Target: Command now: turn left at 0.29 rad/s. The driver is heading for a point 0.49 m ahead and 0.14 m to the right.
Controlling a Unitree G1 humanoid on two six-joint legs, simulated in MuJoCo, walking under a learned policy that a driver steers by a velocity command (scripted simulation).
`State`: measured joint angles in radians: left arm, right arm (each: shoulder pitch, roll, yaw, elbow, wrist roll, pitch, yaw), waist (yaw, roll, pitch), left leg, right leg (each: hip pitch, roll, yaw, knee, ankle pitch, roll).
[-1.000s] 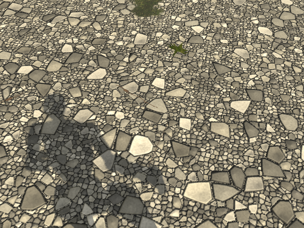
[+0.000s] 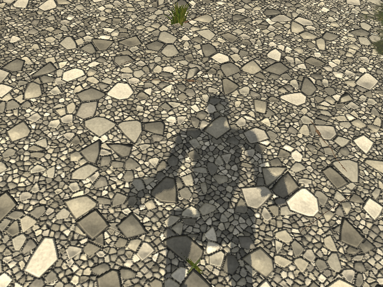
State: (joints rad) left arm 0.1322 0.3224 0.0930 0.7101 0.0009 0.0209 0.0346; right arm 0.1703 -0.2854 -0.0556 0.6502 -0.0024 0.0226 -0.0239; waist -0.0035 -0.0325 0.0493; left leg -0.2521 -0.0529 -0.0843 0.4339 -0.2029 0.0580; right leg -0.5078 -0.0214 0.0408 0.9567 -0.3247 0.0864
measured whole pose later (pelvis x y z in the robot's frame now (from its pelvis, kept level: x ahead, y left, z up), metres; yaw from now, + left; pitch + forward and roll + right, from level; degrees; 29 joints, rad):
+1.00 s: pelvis +0.02 -0.06 -0.01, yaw +2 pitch -2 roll +0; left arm 0.18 0.25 0.00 0.95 0.00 -0.03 0.01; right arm 0.22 -0.24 -0.05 0.95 -0.01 0.02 -0.05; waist 0.00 0.01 0.04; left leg -0.16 -0.02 -0.13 0.45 -0.26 -0.03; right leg -0.16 0.03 0.00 0.46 -0.27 -0.03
